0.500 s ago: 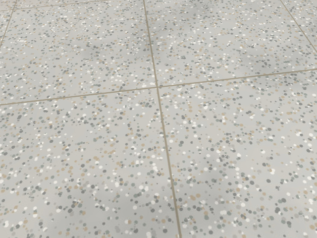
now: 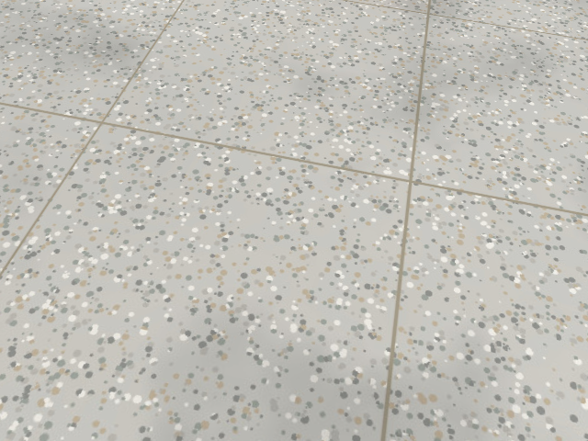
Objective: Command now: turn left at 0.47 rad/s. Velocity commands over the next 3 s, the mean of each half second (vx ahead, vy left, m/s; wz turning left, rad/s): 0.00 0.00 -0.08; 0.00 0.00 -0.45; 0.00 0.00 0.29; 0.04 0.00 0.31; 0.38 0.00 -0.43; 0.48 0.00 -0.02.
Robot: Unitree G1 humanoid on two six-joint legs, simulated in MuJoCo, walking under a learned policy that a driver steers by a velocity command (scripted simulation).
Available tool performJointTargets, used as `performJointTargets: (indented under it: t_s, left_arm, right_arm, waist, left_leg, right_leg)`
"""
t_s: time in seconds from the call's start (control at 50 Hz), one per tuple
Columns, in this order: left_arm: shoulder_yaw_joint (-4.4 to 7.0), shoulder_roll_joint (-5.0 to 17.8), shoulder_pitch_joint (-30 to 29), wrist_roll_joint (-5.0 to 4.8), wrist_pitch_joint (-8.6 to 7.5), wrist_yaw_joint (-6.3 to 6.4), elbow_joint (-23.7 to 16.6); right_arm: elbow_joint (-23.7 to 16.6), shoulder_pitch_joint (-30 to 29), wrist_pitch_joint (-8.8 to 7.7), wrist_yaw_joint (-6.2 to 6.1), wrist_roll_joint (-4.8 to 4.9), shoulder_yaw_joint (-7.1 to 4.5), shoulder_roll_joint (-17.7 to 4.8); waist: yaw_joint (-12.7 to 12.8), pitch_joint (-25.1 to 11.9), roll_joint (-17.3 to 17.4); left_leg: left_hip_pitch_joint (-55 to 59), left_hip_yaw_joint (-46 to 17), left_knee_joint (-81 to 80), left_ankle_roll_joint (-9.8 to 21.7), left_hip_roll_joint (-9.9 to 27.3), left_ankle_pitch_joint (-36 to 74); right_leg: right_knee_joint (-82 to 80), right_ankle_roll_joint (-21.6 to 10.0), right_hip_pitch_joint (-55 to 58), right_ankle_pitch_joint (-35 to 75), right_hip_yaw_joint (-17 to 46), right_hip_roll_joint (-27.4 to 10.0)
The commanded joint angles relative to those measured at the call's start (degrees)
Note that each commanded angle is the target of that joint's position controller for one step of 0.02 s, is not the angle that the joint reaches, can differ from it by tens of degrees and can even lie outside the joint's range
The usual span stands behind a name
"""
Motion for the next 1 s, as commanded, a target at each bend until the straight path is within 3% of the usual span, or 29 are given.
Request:
performJointTargets:
  t_s: [0.02,0.08,0.14,0.18,0.2,0.22,0.24,0.26,0.28,0.34,0.4,0.44,0.52,0.56,0.58,0.6,0.62,0.64,0.66,0.68,0.72,0.78,0.84,0.96,1.0]
  left_arm:
    - [0.45,3.5,-1.3,-0.29,-0.46,0.33,-3.8]
    - [-0.02,3.0,-0.8,-0.55,-0.58,0.44,-3.8]
    - [-0.65,2.1,1.2,-0.98,-0.67,0.5,-2.8]
    - [-1.26,0.6,4.2,-1.0,-0.91,0.43,-0.9]
    - [-1.42,1.1,4.1,-0.63,-1.42,0.49,-0.8]
    - [-0.99,4.5,3.1,0.31,-2.24,0.63,-1.5]
    - [-0.21,9.9,-0.7,0.12,-2.71,0.24,-2.9]
    - [-0.36,8.6,-0.9,-0.41,-2.81,-0.65,-2.2]
    - [-0.48,7.5,-1.6,-0.58,-2.91,-1.18,-2.3]
    - [0.4,8.6,0.2,-0.94,-2.45,-0.77,-1.9]
    - [1.44,9.2,3.9,-0.72,-1.87,-0.61,-0.9]
    - [2.07,9.5,4.1,-0.6,-1.36,-0.49,-0.6]
    - [2.89,9.5,-0.3,-0.64,-0.16,-1.11,-1.7]
    - [3.04,9.4,-4.1,-1.1,0.37,-1.55,-2.8]
    - [2.58,7.6,-3.7,-1.35,0.22,-1.53,-3.5]
    - [1.53,3.2,-0.8,-1.62,-0.22,-1.5,-4.5]
    - [2.33,6.9,-0.6,-0.01,-0.19,-0.89,-3.5]
    - [2.87,8.8,-0.4,0.4,-0.08,-0.99,-3.1]
    - [3.04,8.5,0.9,0.4,0.18,-1.35,-1.8]
    - [3.03,8.0,2.5,0.34,0.57,-1.84,-1.0]
    - [2.62,7.3,2.7,0.22,1.03,-2.91,-0.8]
    - [1.92,6.5,-1.4,-0.15,1.29,-3.67,-2.7]
    - [1.28,5.6,-3.6,-0.42,1.59,-4.06,-4.3]
    - [0.05,4.0,-1.9,-1.14,1.1,-2.94,-4.5]
    - [-0.73,2.9,1.8,-0.17,0.02,-1.96,-2.8]
  right_arm:
    - [-2.7,2.9,-0.59,-0.4,-0.3,-2.05,-8.3]
    - [-2.8,2.1,-0.58,-0.38,-0.83,-1.69,-8.0]
    - [-2.5,-0.8,-0.7,-0.49,-1.38,-0.38,-6.0]
    - [-1.4,-2.5,-0.72,-0.91,-0.94,0.65,-5.0]
    - [-0.8,-1.9,-0.8,-1.14,-0.76,0.81,-5.3]
    - [-1.1,-0.9,-1.0,-1.19,-0.81,0.94,-5.0]
    - [-1.4,0.9,-0.91,-1.19,-0.14,0.88,-4.6]
    - [-0.4,-0.5,-0.45,-1.61,-0.56,0.8,-5.5]
    - [-0.2,-1.6,-0.42,-1.79,-0.55,0.61,-6.1]
    - [-0.1,-3.0,-0.82,-1.6,-0.26,0.21,-5.9]
    - [-0.8,-4.5,-0.92,-1.93,0.13,0.21,-4.6]
    - [-1.5,-5.2,-0.98,-2.11,0.37,0.29,-4.2]
    - [-1.7,-2.9,-1.53,-2.09,0.7,0.49,-4.2]
    - [-0.4,2.2,-1.78,-2.41,0.44,0.44,-4.3]
    - [-0.3,3.1,-1.9,-2.9,-0.3,-0.39,-7.8]
    - [-1.9,1.3,-1.62,-3.19,-1.19,-1.49,-13.8]
    - [-3.1,-2.7,-1.22,-2.74,-1.75,-1.75,-15.1]
    - [-3.8,-3.8,-1.36,-2.37,-1.78,-0.67,-11.2]
    - [-4.1,-6.3,-1.56,-2.18,-1.28,0.23,-8.1]
    - [-4.8,-7.9,-1.67,-2.19,-1.13,0.58,-7.1]
    - [-4.7,-6.0,-1.9,-2.46,-1.07,0.55,-7.6]
    - [-3.1,-0.4,-1.84,-2.32,-0.98,-0.01,-8.9]
    - [-2.4,1.2,-1.77,-1.88,-1.12,-0.42,-9.7]
    - [-1.0,-0.6,-1.59,-0.2,-1.06,-0.65,-10.5]
    - [0.0,-1.7,-1.37,0.1,-0.38,0.33,-8.2]
  waist:
    - [-1.7,-3.8,8.6]
    - [-2.0,-4.6,8.6]
    - [-1.4,-5.3,8.7]
    - [0.7,-4.8,7.2]
    - [1.1,-3.6,5.4]
    - [-0.4,-3.5,0.3]
    - [-3.6,-2.5,-6.6]
    - [-2.2,-1.5,-8.2]
    - [-2.0,-0.4,-8.3]
    - [-0.5,-1.0,-9.7]
    - [1.8,-2.8,-7.5]
    - [1.8,-3.3,-6.1]
    - [0.3,-5.0,-6.5]
    - [-2.9,-5.2,-5.8]
    - [-2.4,-4.7,-0.9]
    - [-0.6,-4.8,12.8]
    - [-0.3,-2.3,12.7]
    - [0.9,-0.7,8.5]
    - [2.6,0.7,6.1]
    - [3.4,0.8,6.9]
    - [2.2,-0.2,9.2]
    - [-1.1,-1.2,9.0]
    - [-2.5,-1.7,9.9]
    - [-1.4,-3.1,12.1]
    - [1.9,-3.5,8.0]
  left_leg:
    - [11.0,-15.7,-5.5,9.4,14.9,16.3]
    - [9.0,-15.5,-4.9,9.6,15.0,17.7]
    - [4.4,-13.7,-4.5,8.2,14.5,18.3]
    - [1.2,-12.2,-3.5,5.8,13.6,14.8]
    - [-1.4,-11.5,-2.6,3.3,12.6,11.3]
    - [-2.9,-9.2,1.3,0.6,9.6,6.4]
    - [-4.6,-3.0,3.3,-1.6,2.5,-4.0]
    - [0.6,-0.7,2.9,-2.4,2.5,-7.9]
    - [1.4,-0.1,3.6,-2.6,2.1,-6.7]
    - [-2.0,1.8,7.3,-3.4,0.6,-6.8]
    - [-8.3,1.8,15.3,-4.3,-0.1,-16.1]
    - [-10.5,0.7,18.1,-4.8,0.7,-17.2]
    - [-3.8,1.2,10.7,-4.8,-0.1,-13.5]
    - [6.1,2.4,-2.9,-3.9,-0.6,-5.2]
    - [11.2,-3.6,-9.6,-2.5,5.3,-6.6]
    - [14.6,-20.1,-14.9,1.9,20.8,-10.1]
    - [5.1,-23.0,-13.9,7.7,26.9,-4.3]
    - [1.3,-20.5,-12.7,9.3,25.9,2.2]
    - [0.2,-14.2,-11.3,8.0,22.0,6.1]
    - [1.6,-8.9,-10.2,6.1,18.4,9.1]
    - [6.6,-3.9,-7.7,5.5,16.2,18.2]
    - [13.7,-2.6,-5.6,7.1,18.2,24.2]
    - [14.8,-1.7,-4.6,7.9,19.8,25.4]
    - [9.3,-0.2,0.0,7.2,19.3,30.4]
    - [2.8,1.2,3.3,2.5,16.9,23.7]
  right_leg:
    - [-4.2,0.4,-5.9,-1.6,0.6,-0.2]
    - [-9.4,-0.5,0.1,-3.4,-0.1,0.1]
    - [-17.8,-2.0,10.3,-3.6,-1.2,0.4]
    - [-30.8,-3.1,19.5,4.1,-1.9,0.9]
    - [-38.8,-3.7,23.6,10.8,0.2,0.2]
    - [-41.9,-4.9,25.1,12.8,9.3,-6.2]
    - [-42.4,-9.0,21.4,21.6,19.2,-14.1]
    - [-41.7,-12.5,15.0,23.2,20.7,-16.0]
    - [-41.4,-12.1,14.5,21.5,19.9,-13.6]
    - [-39.0,-11.6,18.1,24.0,19.4,-10.2]
    - [-37.7,-14.9,23.5,29.4,23.4,-11.8]
    - [-37.7,-15.8,24.5,29.3,24.6,-11.7]
    - [-37.4,-13.3,20.5,25.2,24.2,-8.1]
    - [-35.2,-9.6,14.0,18.6,22.7,-4.6]
    - [-31.1,-6.2,7.5,8.8,20.1,-1.0]
    - [-18.9,-3.2,-1.3,-4.8,10.1,7.3]
    - [-7.5,-2.6,-2.1,-12.5,4.6,7.3]
    - [-0.1,-2.9,0.3,-11.0,5.6,4.8]
    - [4.0,-2.9,0.8,-7.6,5.3,4.1]
    - [6.5,-2.4,0.3,-4.9,4.4,4.0]
    - [6.7,-0.9,-1.9,-3.6,2.5,3.6]
    - [2.1,0.6,-4.1,-4.2,0.9,2.7]
    - [-4.1,0.4,-1.6,-5.8,-0.3,1.8]
    - [-21.9,-3.1,12.4,-4.2,-3.9,3.2]
    - [-42.7,-4.5,25.1,13.8,-1.6,1.1]
Next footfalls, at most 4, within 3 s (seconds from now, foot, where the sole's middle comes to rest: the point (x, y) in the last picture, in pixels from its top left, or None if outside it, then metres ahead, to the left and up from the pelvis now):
0.22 right None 0.04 -0.13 -0.78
0.58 left None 0.02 0.08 -0.78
1.02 right None -0.04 -0.12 -0.78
1.50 left None -0.02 0.08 -0.78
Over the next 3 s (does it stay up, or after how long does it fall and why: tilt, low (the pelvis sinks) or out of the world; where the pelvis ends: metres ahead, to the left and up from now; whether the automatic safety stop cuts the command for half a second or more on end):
stays up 0.42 -0.15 -0.01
